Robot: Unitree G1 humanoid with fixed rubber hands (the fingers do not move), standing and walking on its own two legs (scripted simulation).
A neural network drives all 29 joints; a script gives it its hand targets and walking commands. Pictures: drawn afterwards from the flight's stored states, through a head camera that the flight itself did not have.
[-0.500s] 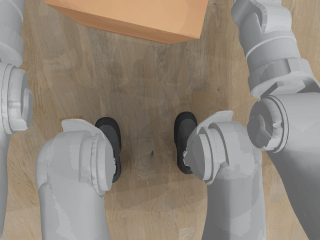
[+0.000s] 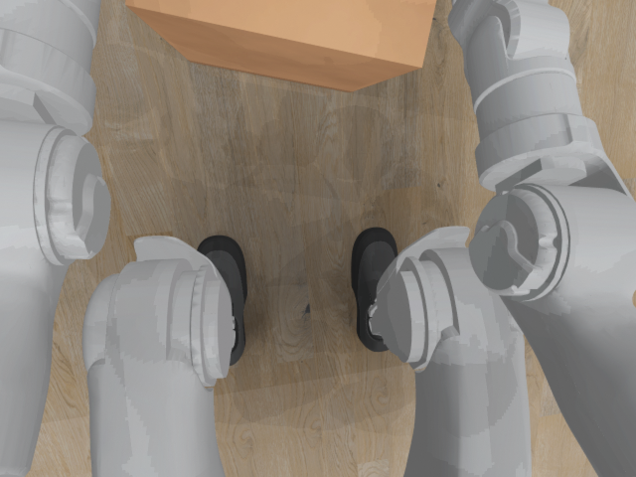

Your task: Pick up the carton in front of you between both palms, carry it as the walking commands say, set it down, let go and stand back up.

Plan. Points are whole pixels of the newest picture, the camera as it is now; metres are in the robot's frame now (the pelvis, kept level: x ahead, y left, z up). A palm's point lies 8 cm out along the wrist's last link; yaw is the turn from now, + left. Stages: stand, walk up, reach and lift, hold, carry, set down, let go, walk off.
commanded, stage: reach and lift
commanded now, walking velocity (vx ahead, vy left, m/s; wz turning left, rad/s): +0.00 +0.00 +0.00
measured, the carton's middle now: out of the picture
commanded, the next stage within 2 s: none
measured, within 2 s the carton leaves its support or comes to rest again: leaves its support in 0.12 s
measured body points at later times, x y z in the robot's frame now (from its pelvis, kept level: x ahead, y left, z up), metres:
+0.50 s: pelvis +0.00 -0.02 +0.07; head +0.28 +0.04 +0.42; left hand +0.53 +0.20 +0.00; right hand +0.53 -0.11 +0.00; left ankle +0.10 +0.11 -0.33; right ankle +0.12 -0.14 -0.33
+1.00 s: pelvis +0.02 -0.01 +0.18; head +0.25 +0.03 +0.57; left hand +0.49 +0.19 +0.13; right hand +0.50 -0.12 +0.14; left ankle +0.10 +0.11 -0.33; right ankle +0.12 -0.14 -0.33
